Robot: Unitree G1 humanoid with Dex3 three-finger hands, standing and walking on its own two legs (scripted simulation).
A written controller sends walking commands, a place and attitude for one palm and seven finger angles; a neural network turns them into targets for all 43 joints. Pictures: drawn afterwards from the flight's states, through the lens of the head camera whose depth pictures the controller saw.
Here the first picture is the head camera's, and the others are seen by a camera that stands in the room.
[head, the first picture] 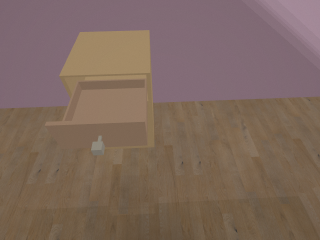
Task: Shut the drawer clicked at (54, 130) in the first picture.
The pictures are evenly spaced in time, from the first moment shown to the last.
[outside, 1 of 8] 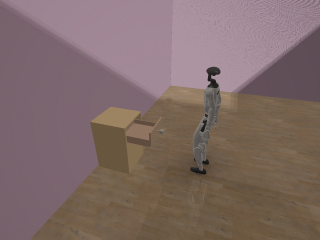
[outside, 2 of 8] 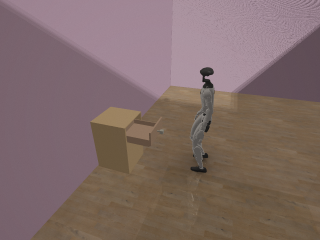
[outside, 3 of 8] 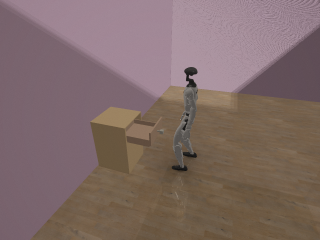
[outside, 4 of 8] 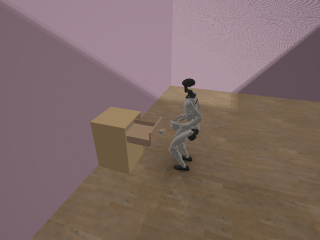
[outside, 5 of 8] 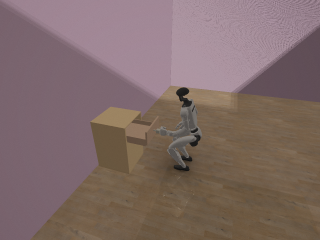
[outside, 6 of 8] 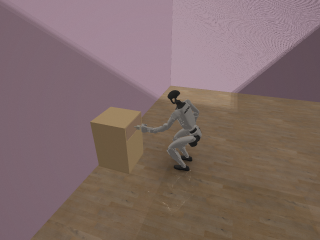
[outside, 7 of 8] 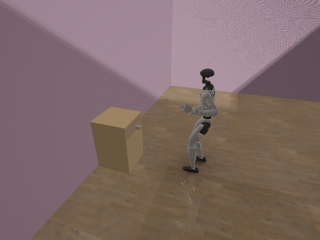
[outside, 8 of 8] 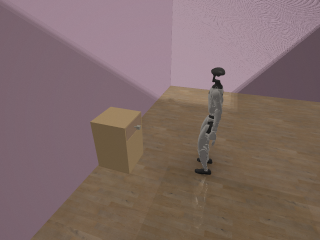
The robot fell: no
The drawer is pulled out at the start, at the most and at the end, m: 0.30 0.30 0.00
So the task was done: yes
